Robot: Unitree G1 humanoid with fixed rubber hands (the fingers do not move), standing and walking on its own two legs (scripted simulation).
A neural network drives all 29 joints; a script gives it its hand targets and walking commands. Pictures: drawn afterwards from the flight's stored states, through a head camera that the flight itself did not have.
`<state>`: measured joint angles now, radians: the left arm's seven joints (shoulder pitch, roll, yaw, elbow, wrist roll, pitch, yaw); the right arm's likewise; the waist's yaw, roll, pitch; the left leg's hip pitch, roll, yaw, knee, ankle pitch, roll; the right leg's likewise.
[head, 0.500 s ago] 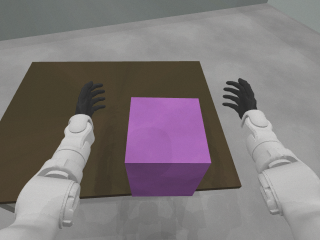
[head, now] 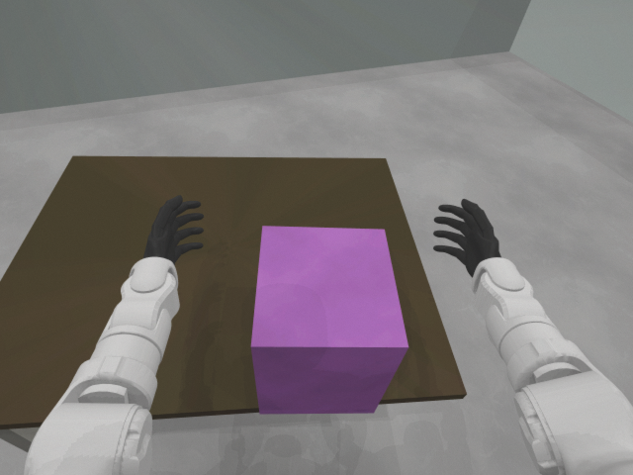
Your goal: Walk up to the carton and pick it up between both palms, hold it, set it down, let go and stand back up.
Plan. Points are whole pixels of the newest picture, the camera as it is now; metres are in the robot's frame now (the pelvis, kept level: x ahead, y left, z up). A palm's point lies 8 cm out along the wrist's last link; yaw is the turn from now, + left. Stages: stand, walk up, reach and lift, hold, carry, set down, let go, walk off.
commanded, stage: set down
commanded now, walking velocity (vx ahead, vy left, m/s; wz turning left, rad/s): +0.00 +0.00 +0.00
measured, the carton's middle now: (320, 323) +0.40 +0.02 -0.10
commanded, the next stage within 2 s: none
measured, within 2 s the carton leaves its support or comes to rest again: neither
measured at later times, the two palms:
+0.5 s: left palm (164, 328) +0.31 +0.22 +0.02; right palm (485, 331) +0.34 -0.20 +0.03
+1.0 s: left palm (164, 391) +0.24 +0.21 -0.03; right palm (497, 412) +0.25 -0.22 -0.03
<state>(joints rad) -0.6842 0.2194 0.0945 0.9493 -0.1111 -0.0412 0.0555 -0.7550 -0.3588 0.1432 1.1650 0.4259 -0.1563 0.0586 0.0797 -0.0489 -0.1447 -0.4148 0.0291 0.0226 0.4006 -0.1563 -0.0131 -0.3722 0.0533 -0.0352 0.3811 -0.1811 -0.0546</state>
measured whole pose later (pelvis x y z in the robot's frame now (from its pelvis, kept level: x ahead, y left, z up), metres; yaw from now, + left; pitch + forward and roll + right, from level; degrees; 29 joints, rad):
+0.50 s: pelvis +0.00 +0.00 +0.00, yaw +0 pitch +5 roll +0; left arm -0.30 0.16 0.07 0.76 -0.09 -0.21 0.07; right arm -0.38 -0.30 0.12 0.98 0.38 -0.33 0.06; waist 0.06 -0.05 -0.10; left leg -0.33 0.02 0.02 0.41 -0.18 -0.01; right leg -0.29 0.05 -0.03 0.41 -0.21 -0.05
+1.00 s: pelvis +0.00 +0.00 -0.01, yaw +0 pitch +5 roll +0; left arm -0.05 0.15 0.00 0.74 -0.13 -0.45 0.09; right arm -0.09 -0.26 0.13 0.93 0.36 -0.57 0.09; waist 0.03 -0.05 -0.07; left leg -0.36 0.01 0.02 0.51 -0.23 -0.01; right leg -0.33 0.04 -0.02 0.53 -0.28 -0.06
